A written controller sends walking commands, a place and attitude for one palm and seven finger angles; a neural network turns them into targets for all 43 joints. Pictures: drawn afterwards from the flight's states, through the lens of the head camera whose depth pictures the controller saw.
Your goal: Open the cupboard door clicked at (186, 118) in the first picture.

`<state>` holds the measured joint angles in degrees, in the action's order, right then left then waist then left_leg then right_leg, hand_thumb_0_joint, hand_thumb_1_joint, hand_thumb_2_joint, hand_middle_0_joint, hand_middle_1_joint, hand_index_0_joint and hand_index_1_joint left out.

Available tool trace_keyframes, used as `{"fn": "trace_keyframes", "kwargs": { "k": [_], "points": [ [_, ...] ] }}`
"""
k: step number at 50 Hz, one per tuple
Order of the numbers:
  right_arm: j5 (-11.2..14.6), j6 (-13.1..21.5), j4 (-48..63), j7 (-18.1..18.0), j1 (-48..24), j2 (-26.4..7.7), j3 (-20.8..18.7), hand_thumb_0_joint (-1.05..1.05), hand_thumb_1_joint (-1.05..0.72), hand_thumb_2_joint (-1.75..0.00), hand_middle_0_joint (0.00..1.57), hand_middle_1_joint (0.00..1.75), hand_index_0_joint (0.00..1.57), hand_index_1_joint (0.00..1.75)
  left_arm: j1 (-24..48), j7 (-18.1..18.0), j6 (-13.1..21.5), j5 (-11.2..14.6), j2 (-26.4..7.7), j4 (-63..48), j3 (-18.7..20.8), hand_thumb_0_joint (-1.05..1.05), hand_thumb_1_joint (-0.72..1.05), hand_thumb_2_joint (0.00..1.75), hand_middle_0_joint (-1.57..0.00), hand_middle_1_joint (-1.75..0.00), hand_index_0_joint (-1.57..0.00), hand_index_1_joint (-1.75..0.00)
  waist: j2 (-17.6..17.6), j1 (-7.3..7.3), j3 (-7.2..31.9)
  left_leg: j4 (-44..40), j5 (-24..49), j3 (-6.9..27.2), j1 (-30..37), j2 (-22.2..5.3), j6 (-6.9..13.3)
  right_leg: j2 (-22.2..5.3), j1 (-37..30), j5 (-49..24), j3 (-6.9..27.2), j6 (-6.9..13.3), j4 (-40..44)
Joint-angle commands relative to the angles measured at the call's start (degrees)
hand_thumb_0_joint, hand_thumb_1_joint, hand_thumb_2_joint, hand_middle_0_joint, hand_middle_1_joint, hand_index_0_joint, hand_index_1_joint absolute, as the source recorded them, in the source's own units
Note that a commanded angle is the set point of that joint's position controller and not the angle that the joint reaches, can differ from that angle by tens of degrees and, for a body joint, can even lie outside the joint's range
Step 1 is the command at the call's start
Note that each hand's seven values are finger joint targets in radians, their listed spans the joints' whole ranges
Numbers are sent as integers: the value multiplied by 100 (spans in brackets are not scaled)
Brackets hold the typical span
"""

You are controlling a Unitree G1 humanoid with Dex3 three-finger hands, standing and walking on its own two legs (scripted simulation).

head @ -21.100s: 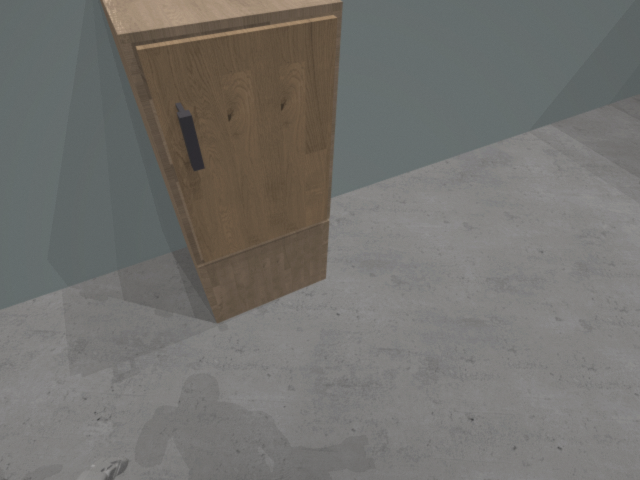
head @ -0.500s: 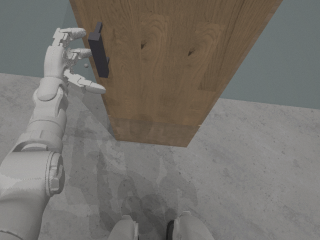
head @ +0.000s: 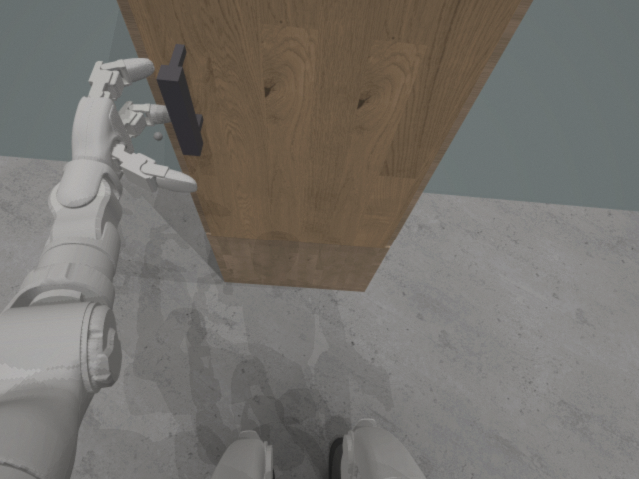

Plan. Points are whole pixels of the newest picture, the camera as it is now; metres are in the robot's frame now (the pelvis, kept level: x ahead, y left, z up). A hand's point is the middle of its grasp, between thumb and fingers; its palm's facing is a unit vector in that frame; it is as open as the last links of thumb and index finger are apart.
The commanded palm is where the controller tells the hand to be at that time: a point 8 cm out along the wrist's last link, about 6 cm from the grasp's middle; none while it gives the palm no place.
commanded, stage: move the hooked fingers beside the handle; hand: left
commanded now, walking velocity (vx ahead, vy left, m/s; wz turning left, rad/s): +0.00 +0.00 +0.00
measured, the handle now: (186, 102) +0.56 +0.15 +0.08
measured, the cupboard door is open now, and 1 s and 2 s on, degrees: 0 0 0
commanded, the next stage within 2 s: none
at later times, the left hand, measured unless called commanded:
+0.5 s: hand (150, 129) +0.52 +0.19 +0.08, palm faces -0.05 -1.00 -0.02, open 14.8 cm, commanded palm +0.50 +0.20 +0.08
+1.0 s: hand (142, 125) +0.52 +0.19 +0.08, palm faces -0.09 -1.00 -0.02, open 14.3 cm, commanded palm +0.51 +0.23 +0.08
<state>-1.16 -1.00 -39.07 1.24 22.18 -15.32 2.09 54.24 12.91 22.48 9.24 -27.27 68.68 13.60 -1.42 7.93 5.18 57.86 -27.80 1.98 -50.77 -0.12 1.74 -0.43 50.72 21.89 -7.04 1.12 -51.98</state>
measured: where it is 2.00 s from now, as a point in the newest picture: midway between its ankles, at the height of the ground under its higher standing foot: outside the picture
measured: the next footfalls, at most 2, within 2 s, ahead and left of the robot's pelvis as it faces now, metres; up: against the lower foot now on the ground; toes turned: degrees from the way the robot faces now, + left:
none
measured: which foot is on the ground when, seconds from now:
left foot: down 0.00-1.00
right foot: down 0.00-1.00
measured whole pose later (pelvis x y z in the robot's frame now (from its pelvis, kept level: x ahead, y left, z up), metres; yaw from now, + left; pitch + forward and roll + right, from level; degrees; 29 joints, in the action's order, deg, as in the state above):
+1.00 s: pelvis +0.01 +0.00 +0.00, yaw -3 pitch +22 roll -4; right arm -0.4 -3.6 -35.6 -0.3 23.0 -15.7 3.3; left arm 52.5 21.0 20.5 7.0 -33.8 67.4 22.1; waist -1.4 10.0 5.3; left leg 57.6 -28.5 0.1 -51.3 -1.5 2.1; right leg 1.0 52.1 21.4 -5.0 0.7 -51.2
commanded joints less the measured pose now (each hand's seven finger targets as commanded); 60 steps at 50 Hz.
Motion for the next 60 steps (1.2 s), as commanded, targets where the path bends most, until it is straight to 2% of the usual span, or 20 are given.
{"fn": "trace_keyframes", "kwargs": {
  "k": [1, 4, 7, 10, 13, 16, 18, 22, 26, 28, 31, 34, 37, 39, 46, 53, 55, 58, 59, 60],
  "points": [
    [17, 68, 263, -67, 990, -1035, -347, 0, -90, -90, 20, 30, 20, 30, 3096, 533, 502, -177, -190, -1479, -310, 0, -50, 30, -30, -120, -30, -120, -962, 546, 2736, -646, 2799, 368, 2475, -74, -152, 318, -637, -1613, 382, 118, 393],
    [17, 65, 242, -91, 1013, -1055, -343, 0, -90, -90, 20, 30, 20, 30, 3275, 506, 459, -215, -224, -1393, -322, 0, -50, 30, -30, -120, -30, -120, -816, 646, 2480, -667, 2464, 376, 2274, -86, -130, 312, -512, -1419, 383, 98, 412],
    [4, 77, 250, -98, 1069, -1061, -367, 0, -90, -90, 20, 30, 20, 30, 3238, 479, 494, -257, -252, -1458, -299, 0, -50, 30, -30, -120, -30, -120, -1028, 606, 2749, -638, 2749, 428, 2533, -106, -179, 310, -411, -1430, 374, 98, 373],
    [-11, 81, 237, -100, 1107, -1063, -367, 0, -90, -90, 20, 30, 20, 30, 3293, 488, 467, -248, -132, -1409, -385, 0, -50, 30, -30, -120, -30, -120, -1061, 669, 2657, -624, 2814, 458, 2590, -123, -195, 316, -248, -1354, 333, 106, 368],
    [-9, 42, 212, -119, 1157, -1107, -371, 0, -90, -90, 20, 30, 20, 30, 3256, 503, 431, -280, -538, -1393, -94, 0, -50, 30, -30, -120, -30, -120, -834, 619, 2848, -607, 2828, 443, 2485, -122, -173, 317, -483, -1506, 368, 87, 365],
    [-11, 37, 218, -105, 1140, -1064, -361, 0, -90, -90, 20, 30, 20, 30, 3211, 570, 407, -260, -347, -1432, -235, 0, -50, 30, -30, -120, -30, -120, -1143, 592, 2941, -570, 3083, 427, 2644, -120, -206, 319, -407, -1583, 362, 91, 353],
    [4, 4, 215, -126, 1146, -1104, -352, 0, -90, -90, 20, 30, 20, 30, 3156, 572, 360, -255, -636, -1300, -19, 0, -50, 30, -30, -120, -30, -120, -829, 609, 2669, -613, 2843, 431, 2413, -138, -177, 331, -481, -1521, 350, 86, 383],
    [23, -5, 259, -141, 1116, -1081, -320, 0, -90, -90, 20, 30, 20, 30, 3140, 638, 307, -246, -607, -1207, -68, 0, -50, 30, -30, -120, -30, -120, -929, 633, 2592, -617, 2649, 361, 2239, -103, -128, 326, -509, -1515, 384, 82, 391],
    [14, -19, 312, -148, 1135, -1100, -321, 0, -90, -90, 20, 30, 20, 30, 3031, 669, 337, -240, -962, -1367, 215, 0, -50, 30, -30, -120, -30, -120, -1114, 517, 2841, -595, 2920, 357, 2397, -119, -159, 324, -586, -1612, 395, 89, 367],
    [15, -44, 330, -155, 1157, -1104, -323, 0, -90, -90, 20, 30, 20, 30, 2890, 690, 321, -238, -1024, -1336, 279, 0, -50, 30, -30, -120, -30, -120, -971, 494, 2821, -598, 3027, 380, 2364, -142, -167, 334, -648, -1672, 381, 85, 352],
    [26, -60, 349, -149, 1123, -1084, -325, 0, -90, -90, 20, 30, 20, 30, 2926, 726, 309, -215, -796, -1332, 89, 0, -50, 30, -30, -120, -30, -120, -987, 560, 2729, -590, 2994, 378, 2408, -150, -165, 345, -510, -1605, 372, 68, 374],
    [34, -84, 357, -167, 1137, -1119, -316, 0, -90, -90, 20, 30, 20, 30, 2963, 690, 264, -258, -1048, -1263, 254, 0, -50, 30, -30, -120, -30, -120, -924, 559, 2572, -628, 2684, 348, 2179, -134, -134, 333, -554, -1502, 389, 68, 387],
    [31, -98, 394, -181, 1183, -1131, -321, 0, -90, -90, 20, 30, 20, 30, 2809, 699, 266, -261, -1388, -1282, 563, 0, -50, 30, -30, -120, -30, -120, -833, 479, 2864, -581, 2850, 306, 2119, -116, -106, 338, -842, -1749, 434, 59, 352],
    [42, -116, 455, -176, 1138, -1102, -300, 0, -90, -90, 20, 30, 20, 30, 2679, 767, 241, -241, -1269, -1315, 467, 0, -50, 30, -30, -120, -30, -120, -922, 453, 2840, -598, 2927, 268, 2105, -112, -103, 335, -916, -1841, 445, 59, 359],
    [60, -197, 547, -209, 1137, -1127, -295, 0, -90, -90, 20, 30, 20, 30, 2532, 898, 232, -189, -1844, -1464, 900, 0, -50, 30, -30, -120, -30, -120, -945, 352, 3003, -587, 3132, 211, 2075, -134, -89, 353, -1170, -2090, 475, 53, 338],
    [87, -259, 666, -232, 1108, -1150, -279, 0, -90, -90, 20, 30, 20, 30, 2163, 995, 190, -124, -2225, -1399, 1226, 0, -50, 30, -30, -120, -30, -120, -758, 264, 2841, -640, 2955, 127, 1805, -128, -50, 364, -1422, -2163, 511, 42, 376],
    [93, -278, 734, -261, 1095, -1172, -262, 0, -90, -90, 20, 30, 20, 30, 2043, 1005, 192, -124, -2563, -1320, 1475, 0, -50, 30, -30, -120, -30, -120, -680, 201, 2732, -651, 2796, 76, 1503, -100, -18, 364, -1649, -2215, 556, 62, 355],
    [102, -295, 735, -266, 1070, -1161, -248, 0, -90, -90, 20, 30, 20, 30, 2102, 1057, 150, -163, -2504, -1230, 1376, 0, -50, 30, -30, -120, -30, -120, -826, 239, 2572, -663, 2687, 59, 1470, -107, -24, 351, -1512, -2098, 561, 40, 375],
    [102, -300, 756, -275, 1105, -1185, -265, 0, -90, -90, 20, 30, 20, 30, 2002, 1068, 145, -183, -2644, -1230, 1474, 0, -50, 30, -30, -120, -30, -120, -722, 209, 2668, -664, 2735, 79, 1497, -116, -29, 353, -1557, -2113, 550, 40, 354],
    [100, -299, 782, -284, 1104, -1180, -262, 0, -90, -90, 20, 30, 20, 30, 2088, 1101, 195, -145, -2592, -1388, 1420, 0, -50, 30, -30, -120, -30, -120, -920, 214, 2788, -655, 3019, 114, 1718, -123, -57, 357, -1500, -2200, 532, 60, 324]
  ]
}}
